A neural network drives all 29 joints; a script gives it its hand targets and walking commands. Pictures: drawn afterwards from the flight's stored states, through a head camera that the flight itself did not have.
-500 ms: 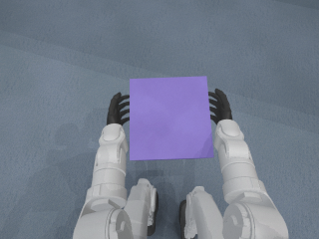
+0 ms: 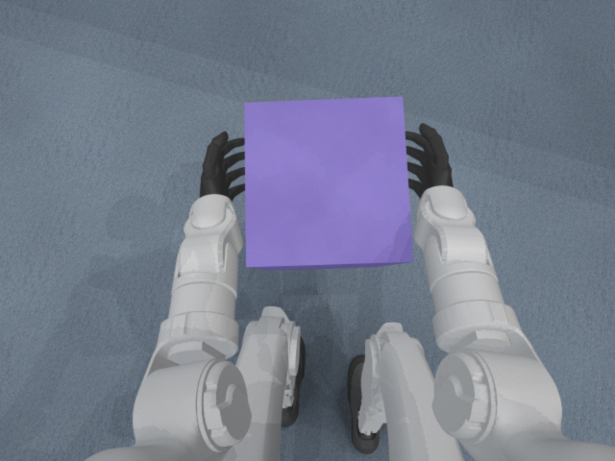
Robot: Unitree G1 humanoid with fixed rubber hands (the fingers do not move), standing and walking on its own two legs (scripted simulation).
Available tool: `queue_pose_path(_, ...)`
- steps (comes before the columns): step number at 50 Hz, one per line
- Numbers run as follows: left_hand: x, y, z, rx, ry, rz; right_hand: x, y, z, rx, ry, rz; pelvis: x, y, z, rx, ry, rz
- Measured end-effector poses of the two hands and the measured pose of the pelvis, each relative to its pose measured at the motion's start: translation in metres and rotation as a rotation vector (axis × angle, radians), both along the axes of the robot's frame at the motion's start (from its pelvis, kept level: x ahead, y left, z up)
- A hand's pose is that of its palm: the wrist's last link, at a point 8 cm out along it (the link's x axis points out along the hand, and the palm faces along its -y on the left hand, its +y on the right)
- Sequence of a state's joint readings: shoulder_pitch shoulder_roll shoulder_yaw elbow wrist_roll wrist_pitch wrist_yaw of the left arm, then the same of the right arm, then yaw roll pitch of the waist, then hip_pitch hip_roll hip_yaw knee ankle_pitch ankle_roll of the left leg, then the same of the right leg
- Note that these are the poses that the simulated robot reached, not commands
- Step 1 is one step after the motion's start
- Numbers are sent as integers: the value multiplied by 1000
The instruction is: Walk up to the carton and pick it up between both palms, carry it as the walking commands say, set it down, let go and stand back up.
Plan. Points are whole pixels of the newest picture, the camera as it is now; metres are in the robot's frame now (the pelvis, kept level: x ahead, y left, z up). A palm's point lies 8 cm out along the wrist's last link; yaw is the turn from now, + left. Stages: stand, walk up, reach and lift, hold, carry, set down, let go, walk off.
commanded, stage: set down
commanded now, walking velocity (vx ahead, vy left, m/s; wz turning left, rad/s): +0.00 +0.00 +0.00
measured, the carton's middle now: (323, 202) +0.46 +0.04 -0.15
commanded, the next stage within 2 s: none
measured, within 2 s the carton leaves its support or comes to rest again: neither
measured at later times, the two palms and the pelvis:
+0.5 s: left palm (231, 198) +0.46 +0.18 -0.16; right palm (412, 191) +0.49 -0.09 -0.16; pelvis -0.01 +0.00 -0.07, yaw -1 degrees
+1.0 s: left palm (241, 200) +0.48 +0.18 -0.25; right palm (397, 192) +0.51 -0.09 -0.25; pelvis -0.02 +0.00 -0.13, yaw -1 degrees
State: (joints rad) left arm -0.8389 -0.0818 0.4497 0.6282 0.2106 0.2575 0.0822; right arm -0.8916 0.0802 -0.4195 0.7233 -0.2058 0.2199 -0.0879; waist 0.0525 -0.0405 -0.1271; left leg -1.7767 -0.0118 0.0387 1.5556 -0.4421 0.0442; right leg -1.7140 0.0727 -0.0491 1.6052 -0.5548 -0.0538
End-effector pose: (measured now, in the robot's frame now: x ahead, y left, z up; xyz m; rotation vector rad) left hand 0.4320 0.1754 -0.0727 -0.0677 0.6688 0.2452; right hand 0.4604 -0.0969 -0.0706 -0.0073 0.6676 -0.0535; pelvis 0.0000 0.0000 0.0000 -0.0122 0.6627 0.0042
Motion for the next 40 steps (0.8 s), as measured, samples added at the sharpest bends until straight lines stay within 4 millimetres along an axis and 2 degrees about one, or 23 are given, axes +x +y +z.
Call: queue_pose_path(40,39,9,-139,14,23,-15,41,9,-138,-17,20,19,-20,2,-104,-3,52,-17)
